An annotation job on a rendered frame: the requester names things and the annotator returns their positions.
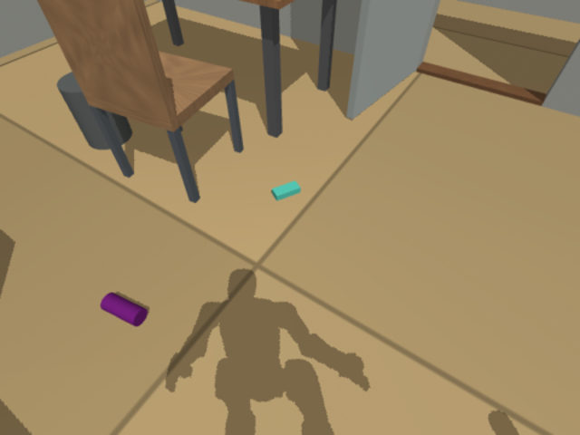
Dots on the chair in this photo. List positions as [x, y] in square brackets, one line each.
[111, 49]

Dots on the table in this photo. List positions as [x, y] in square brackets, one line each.
[269, 16]

